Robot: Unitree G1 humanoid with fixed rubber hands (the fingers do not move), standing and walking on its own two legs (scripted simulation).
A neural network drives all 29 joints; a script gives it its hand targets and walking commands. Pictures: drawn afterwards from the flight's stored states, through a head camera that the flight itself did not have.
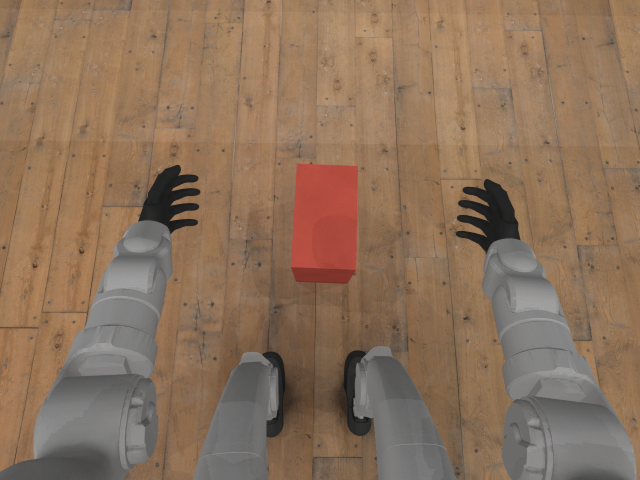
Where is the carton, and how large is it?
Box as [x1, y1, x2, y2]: [291, 164, 357, 283]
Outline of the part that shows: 297,164 291,268 296,281 346,283 355,270 357,166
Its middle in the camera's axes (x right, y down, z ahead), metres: +0.02 -0.02 +1.00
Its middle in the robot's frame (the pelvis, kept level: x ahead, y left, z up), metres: +0.52 -0.03 -0.57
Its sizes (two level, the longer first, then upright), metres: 0.245 0.143 0.249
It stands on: the floor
